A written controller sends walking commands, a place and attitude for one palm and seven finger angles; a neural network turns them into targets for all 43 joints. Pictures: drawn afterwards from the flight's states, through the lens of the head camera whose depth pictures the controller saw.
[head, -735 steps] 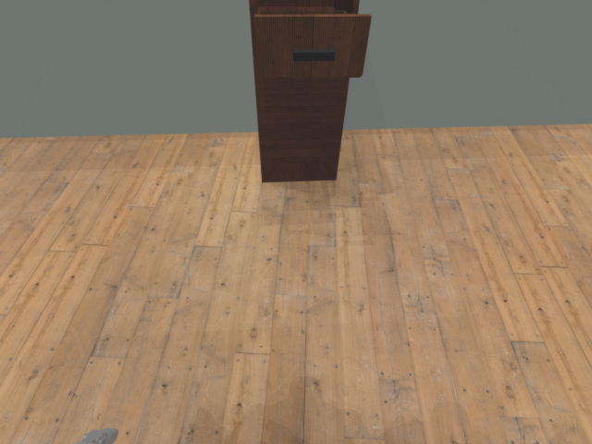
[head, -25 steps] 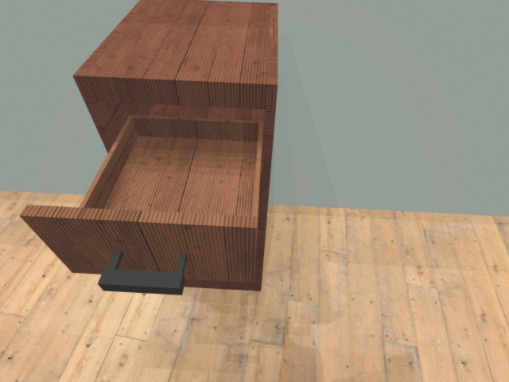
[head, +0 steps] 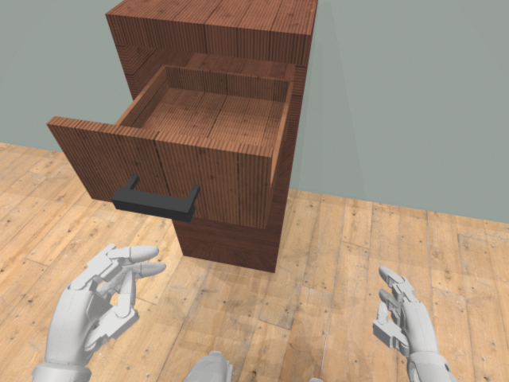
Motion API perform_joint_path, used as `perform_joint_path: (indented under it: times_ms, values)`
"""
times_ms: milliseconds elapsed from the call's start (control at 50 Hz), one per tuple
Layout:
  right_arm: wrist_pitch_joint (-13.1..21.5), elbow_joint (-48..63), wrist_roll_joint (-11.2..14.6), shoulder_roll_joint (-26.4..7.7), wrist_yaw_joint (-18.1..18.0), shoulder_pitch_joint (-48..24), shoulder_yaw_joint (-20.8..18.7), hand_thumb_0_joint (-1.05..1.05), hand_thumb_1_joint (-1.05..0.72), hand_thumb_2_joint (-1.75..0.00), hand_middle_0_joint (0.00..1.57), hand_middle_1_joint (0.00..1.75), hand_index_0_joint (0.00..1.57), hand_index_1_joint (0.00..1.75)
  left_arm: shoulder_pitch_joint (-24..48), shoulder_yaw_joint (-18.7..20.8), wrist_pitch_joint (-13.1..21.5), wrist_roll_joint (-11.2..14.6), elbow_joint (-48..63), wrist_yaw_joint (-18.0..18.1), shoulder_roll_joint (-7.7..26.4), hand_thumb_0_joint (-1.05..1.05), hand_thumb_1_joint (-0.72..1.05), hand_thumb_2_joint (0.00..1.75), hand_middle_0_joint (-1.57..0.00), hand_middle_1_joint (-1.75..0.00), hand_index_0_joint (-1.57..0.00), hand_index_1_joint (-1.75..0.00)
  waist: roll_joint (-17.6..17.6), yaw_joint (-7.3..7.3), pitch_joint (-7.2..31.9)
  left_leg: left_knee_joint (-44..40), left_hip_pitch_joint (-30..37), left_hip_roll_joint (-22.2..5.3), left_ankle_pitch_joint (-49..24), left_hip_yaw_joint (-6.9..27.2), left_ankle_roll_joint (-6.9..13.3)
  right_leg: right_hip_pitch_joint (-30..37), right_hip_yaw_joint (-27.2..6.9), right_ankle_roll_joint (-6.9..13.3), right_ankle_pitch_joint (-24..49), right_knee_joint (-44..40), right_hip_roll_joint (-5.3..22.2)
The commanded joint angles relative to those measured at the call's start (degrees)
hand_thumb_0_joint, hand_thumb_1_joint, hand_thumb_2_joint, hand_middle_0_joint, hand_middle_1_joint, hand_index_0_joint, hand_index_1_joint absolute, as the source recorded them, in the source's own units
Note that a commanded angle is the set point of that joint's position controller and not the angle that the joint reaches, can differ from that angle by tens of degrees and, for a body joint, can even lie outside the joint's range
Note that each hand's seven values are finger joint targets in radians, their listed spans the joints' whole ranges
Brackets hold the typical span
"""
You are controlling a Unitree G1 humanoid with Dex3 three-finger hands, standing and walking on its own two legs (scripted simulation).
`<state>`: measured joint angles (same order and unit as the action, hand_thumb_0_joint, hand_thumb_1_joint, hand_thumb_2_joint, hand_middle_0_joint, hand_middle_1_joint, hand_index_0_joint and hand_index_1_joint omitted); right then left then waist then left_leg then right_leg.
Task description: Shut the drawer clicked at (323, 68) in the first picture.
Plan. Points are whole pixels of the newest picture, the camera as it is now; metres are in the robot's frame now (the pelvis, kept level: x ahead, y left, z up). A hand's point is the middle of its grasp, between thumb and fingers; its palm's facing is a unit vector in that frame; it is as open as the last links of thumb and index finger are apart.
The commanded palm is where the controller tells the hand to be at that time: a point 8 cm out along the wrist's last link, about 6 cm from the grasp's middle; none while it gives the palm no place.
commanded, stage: raise the hand and make a fist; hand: left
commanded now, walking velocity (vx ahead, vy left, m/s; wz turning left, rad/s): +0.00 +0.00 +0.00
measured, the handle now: (159, 194) +0.37 +0.20 +0.09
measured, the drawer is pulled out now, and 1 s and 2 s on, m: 0.26 0.26 0.26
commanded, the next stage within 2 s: bring the fist close to the handle in 1.34 s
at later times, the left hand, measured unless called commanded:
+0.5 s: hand (123, 297) +0.19 +0.18 +0.12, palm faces -0.10 -0.99 -0.07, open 3.2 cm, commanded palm +0.14 +0.24 +0.14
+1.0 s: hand (87, 274) +0.19 +0.19 +0.19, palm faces -0.04 -0.99 -0.13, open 3.3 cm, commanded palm +0.14 +0.24 +0.20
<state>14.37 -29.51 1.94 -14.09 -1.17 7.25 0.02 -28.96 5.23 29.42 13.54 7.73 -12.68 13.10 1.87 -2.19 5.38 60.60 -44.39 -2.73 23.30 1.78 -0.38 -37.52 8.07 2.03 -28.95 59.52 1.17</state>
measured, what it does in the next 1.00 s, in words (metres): stands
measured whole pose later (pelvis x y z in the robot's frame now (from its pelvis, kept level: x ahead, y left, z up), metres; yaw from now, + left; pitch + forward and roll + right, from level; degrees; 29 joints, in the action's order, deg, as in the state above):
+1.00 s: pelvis +0.04 +0.02 +0.05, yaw -1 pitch -1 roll -2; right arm 19.9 -31.4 4.9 -12.3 -3.1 13.3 4.7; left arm -38.0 10.6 4.1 17.2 30.3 -15.5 15.8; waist 3.9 -3.1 5.5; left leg 43.0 -23.0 -1.9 19.6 -1.3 1.0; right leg -16.5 5.3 -0.1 -22.7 39.9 1.1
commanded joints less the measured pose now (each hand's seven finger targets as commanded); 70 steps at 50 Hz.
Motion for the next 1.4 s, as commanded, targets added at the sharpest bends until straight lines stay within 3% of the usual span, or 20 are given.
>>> perform_joint_path:
  times_ms: [0,20,80,120,140,180,260,320,360,480,580,620,680,780,900,980,1060,1180,1300,1380]
  values:
    - [1.8,9.6,1.6,-7.0,-2.3,0.6,-2.3,0.0,-0.9,-0.9,0.2,0.3,0.2,0.3,2.8,0.1,-9.3,1.2,7.9,-7.2,6.1,0.0,0.9,0.9,-0.78,-0.93,-0.78,-0.93,-4.6,4.27,3.6,-10.0,6.3,2.7,4.6,-1.6,2.7,1.4,-14.1,-1.9,-12.4,-23.9,0.8]
    - [1.7,9.9,1.7,-6.7,-2.8,0.2,-2.5,0.0,-0.9,-0.9,0.2,0.3,0.2,0.3,2.3,3.9,-11.2,1.5,9.4,-7.4,9.2,0.0,0.9,0.9,-0.8,-0.95,-0.8,-0.95,-5.4,3.2,5.8,-10.3,7.6,2.6,2.4,-1.5,2.7,3.4,-14.0,-2.0,-9.8,-23.6,1.0]
    - [1.5,9.1,1.2,-5.0,-3.7,-1.5,-2.3,0.0,-0.9,-0.9,0.2,0.3,0.2,0.3,0.5,11.6,-13.2,3.8,12.2,-4.9,11.7,0.0,0.9,0.9,-0.86,-1.01,-0.86,-1.01,-5.8,0.73,7.0,-11.4,9.3,2.4,-2.7,-1.2,2.4,8.0,-12.6,-2.0,-2.8,-22.8,0.9]
    - [1.8,8.4,1.1,-3.5,-3.6,-1.2,-2.4,0.0,-0.9,-0.9,0.2,0.3,0.2,0.3,-3.7,13.3,-11.7,5.5,14.9,-2.7,9.2,0.0,0.9,0.9,-0.9,-1.06,-0.9,-1.06,-5.3,-0.45,7.9,-12.7,11.3,2.1,-7.5,-0.8,2.0,10.6,-10.3,-1.9,7.1,-20.6,0.5]
    - [2.1,8.1,1.0,-3.2,-3.3,-1.1,-2.3,0.0,-0.9,-0.9,0.2,0.3,0.2,0.3,-5.5,12.4,-10.6,5.8,15.8,-2.1,7.3,0.0,0.9,0.9,-0.92,-1.08,-0.92,-1.08,-4.9,-0.65,7.7,-13.3,12.1,2.2,-9.5,-0.8,1.9,11.2,-9.0,-1.9,11.5,-19.5,0.2]
    - [2.3,6.9,1.0,-3.2,-2.9,-1.5,-2.7,0.0,-0.9,-0.9,0.2,0.3,0.2,0.3,-8.9,14.0,-9.2,5.2,14.2,-1.1,8.2,0.0,0.9,0.9,-0.96,-1.12,-0.96,-1.12,-5.6,-1.05,6.4,-13.5,12.0,2.1,-11.3,-1.0,1.7,11.9,-9.0,-2.4,17.0,-19.0,0.3]
    - [4.4,7.0,1.3,-4.0,-2.0,-0.2,-3.0,0.0,-0.9,-0.9,0.2,0.3,0.2,0.3,-10.5,7.9,-7.6,3.5,16.4,-4.4,6.0,0.0,0.9,0.9,-1.04,-1.21,-1.04,-1.21,-0.7,1.26,5.3,-14.2,14.9,2.4,-12.8,-1.4,2.1,9.6,-8.4,-2.9,20.7,-19.0,0.4]
    - [6.0,7.3,1.9,-4.5,-2.0,0.8,-3.5,0.0,-0.9,-0.9,0.2,0.3,0.2,0.3,-12.9,7.7,-7.7,4.5,18.5,-7.4,6.7,0.0,0.9,0.9,-1.1,-1.27,-1.1,-1.27,-3.2,1.55,7.4,-14.1,16.8,2.4,-14.3,-0.9,2.4,11.0,-9.1,-3.5,24.3,-19.6,0.5]
    - [7.0,7.6,2.0,-4.7,-2.2,0.9,-3.3,0.0,-0.9,-0.9,0.2,0.3,0.2,0.3,-12.5,8.0,-7.4,5.3,21.0,-8.1,7.3,0.0,0.9,0.9,-1.14,-1.32,-1.14,-1.32,-2.9,1.21,7.8,-15.1,17.8,2.5,-14.6,-0.8,2.4,11.5,-8.4,-3.0,23.8,-19.8,0.1]
    - [7.2,7.0,2.0,-4.1,-2.2,-0.4,-3.2,0.0,-0.9,-0.9,0.2,0.3,0.2,0.3,-14.3,11.8,-7.6,5.5,24.8,-3.7,8.0,0.0,0.9,0.9,-1.26,-1.45,-1.26,-1.45,0.1,-0.79,5.5,-18.4,20.9,2.0,-14.9,-0.8,2.1,11.6,-4.5,-1.1,19.4,-19.6,-1.9]
    - [7.3,8.4,2.1,-4.5,-1.4,-1.3,-2.0,0.0,-0.9,-0.9,0.2,0.3,0.2,0.3,-14.0,6.1,-11.7,3.8,28.0,-3.8,5.0,0.0,0.9,0.9,-1.36,-1.56,-1.36,-1.56,3.4,0.12,3.9,-20.3,23.0,1.6,-14.6,-0.5,2.2,11.4,-3.0,-1.1,18.8,-20.3,-2.1]
    - [7.6,9.1,2.3,-4.6,-1.2,-0.9,-1.5,0.0,-0.9,-0.9,0.2,0.3,0.2,0.3,-12.3,3.5,-13.9,3.3,30.1,-4.5,4.5,0.0,0.9,0.9,-1.4,-1.6,-1.4,-1.6,3.0,0.89,2.9,-21.3,23.5,1.4,-13.0,0.0,2.2,11.0,-2.7,-1.2,17.5,-21.0,-2.3]
    - [7.7,9.2,2.3,-4.7,-1.7,-2.1,-1.0,0.0,-0.9,-0.9,0.2,0.3,0.2,0.3,-11.6,5.8,-16.8,2.3,30.8,-4.0,7.5,0.0,0.9,0.9,-1.4,-1.6,-1.4,-1.6,0.8,0.26,1.1,-22.7,23.2,1.2,-10.3,0.4,2.3,11.7,-2.8,-1.0,15.2,-22.7,-2.5]
    - [7.4,9.5,2.5,-4.0,-2.0,-3.3,0.2,0.0,-0.9,-0.9,0.2,0.3,0.2,0.3,-9.8,9.8,-19.2,2.8,34.3,-1.9,9.2,0.0,0.9,0.9,-1.4,-1.6,-1.4,-1.6,1.7,-1.01,0.5,-25.6,24.8,1.0,-7.9,0.8,1.7,13.5,-1.9,-0.7,12.0,-24.1,-2.8]
    - [9.5,9.1,3.1,-4.4,-2.2,-3.5,1.5,0.0,-0.9,-0.9,0.2,0.3,0.2,0.3,-6.8,8.5,-21.4,4.3,35.5,-2.5,7.9,0.0,0.9,0.9,-1.4,-1.6,-1.4,-1.6,2.9,-0.33,-1.0,-27.8,26.1,1.1,-4.7,0.8,1.4,14.4,-2.1,-0.8,9.4,-26.8,-2.7]
    - [10.4,7.9,3.5,-4.9,-2.6,-3.8,1.3,0.0,-0.9,-0.9,0.2,0.3,0.2,0.3,-6.8,8.9,-24.2,4.7,29.7,-3.9,7.8,0.0,0.9,0.9,-1.4,-1.6,-1.4,-1.6,-0.9,-0.32,-3.7,-28.3,25.0,1.4,-2.8,0.6,1.6,14.3,-3.2,-1.1,7.7,-29.1,-2.9]
    - [11.1,8.0,3.2,-4.9,-2.9,-3.4,1.0,0.0,-0.9,-0.9,0.2,0.3,0.2,0.3,-6.4,10.3,-24.6,4.5,31.2,-3.7,9.1,0.0,0.9,0.9,-1.4,-1.6,-1.4,-1.6,-1.4,-0.96,-2.0,-28.2,26.3,1.8,-4.2,0.0,1.9,15.0,-3.8,-1.3,7.8,-29.7,-2.4]
    - [12.3,7.0,3.0,-4.7,-2.7,-3.2,0.6,0.0,-0.9,-0.9,0.2,0.3,0.2,0.3,-6.0,14.1,-21.4,5.0,33.2,-1.9,11.1,0.0,0.9,0.9,-1.4,-1.6,-1.4,-1.6,3.4,-1.47,-0.7,-27.2,27.6,2.1,-6.8,-1.1,1.7,16.2,-4.1,-1.0,9.4,-30.2,-2.2]
    - [13.9,5.7,3.2,-5.6,-3.2,-2.7,0.2,0.0,-0.9,-0.9,0.2,0.3,0.2,0.3,-6.2,12.3,-20.4,6.3,28.1,-4.7,9.5,0.0,0.9,0.9,-1.4,-1.6,-1.4,-1.6,0.0,-0.48,-3.3,-26.0,27.4,2.3,-7.9,-1.4,1.9,15.5,-6.5,-1.5,10.7,-32.4,-1.6]
    - [14.6,5.2,3.2,-5.7,-3.5,-3.3,0.1,0.0,-0.9,-0.9,0.2,0.3,0.2,0.3,-5.0,13.7,-21.0,6.4,26.5,-6.3,11.2,0.0,0.9,0.9,-1.4,-1.6,-1.4,-1.6,-1.8,-0.75,-3.7,-25.6,27.2,2.4,-8.6,-1.4,2.1,15.8,-7.8,-1.8,11.0,-33.4,-1.3]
